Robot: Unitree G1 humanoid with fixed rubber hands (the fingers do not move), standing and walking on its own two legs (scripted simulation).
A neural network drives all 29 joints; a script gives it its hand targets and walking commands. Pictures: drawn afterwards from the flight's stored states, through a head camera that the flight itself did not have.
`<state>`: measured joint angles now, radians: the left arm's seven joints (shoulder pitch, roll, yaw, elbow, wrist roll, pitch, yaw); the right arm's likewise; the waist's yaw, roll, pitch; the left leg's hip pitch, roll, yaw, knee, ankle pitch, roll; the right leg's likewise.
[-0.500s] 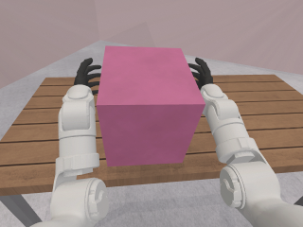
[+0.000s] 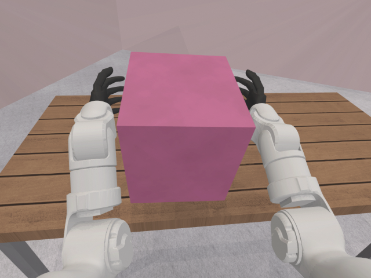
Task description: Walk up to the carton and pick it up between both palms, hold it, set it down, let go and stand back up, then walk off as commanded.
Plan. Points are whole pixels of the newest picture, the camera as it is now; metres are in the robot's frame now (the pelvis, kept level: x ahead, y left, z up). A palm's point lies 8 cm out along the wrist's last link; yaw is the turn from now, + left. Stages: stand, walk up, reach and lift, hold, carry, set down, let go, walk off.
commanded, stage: hold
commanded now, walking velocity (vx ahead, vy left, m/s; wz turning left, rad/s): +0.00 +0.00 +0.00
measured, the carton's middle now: (179, 128) +0.39 +0.02 +0.18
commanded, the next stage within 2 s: none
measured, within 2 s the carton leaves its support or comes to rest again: neither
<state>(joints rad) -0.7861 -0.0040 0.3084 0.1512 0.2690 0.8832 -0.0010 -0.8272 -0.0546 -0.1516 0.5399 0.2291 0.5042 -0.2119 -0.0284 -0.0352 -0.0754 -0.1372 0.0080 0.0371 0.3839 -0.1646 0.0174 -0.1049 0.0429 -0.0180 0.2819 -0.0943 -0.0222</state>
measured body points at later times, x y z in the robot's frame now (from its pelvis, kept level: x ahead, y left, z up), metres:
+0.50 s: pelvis +0.00 +0.00 +0.00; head -0.06 +0.02 +0.45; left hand +0.37 +0.18 +0.25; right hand +0.40 -0.13 +0.24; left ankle +0.03 +0.10 -0.75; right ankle +0.04 -0.11 -0.75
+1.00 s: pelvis +0.00 +0.00 +0.00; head -0.06 +0.02 +0.45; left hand +0.37 +0.17 +0.26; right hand +0.39 -0.13 +0.25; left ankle +0.03 +0.10 -0.75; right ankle +0.04 -0.11 -0.75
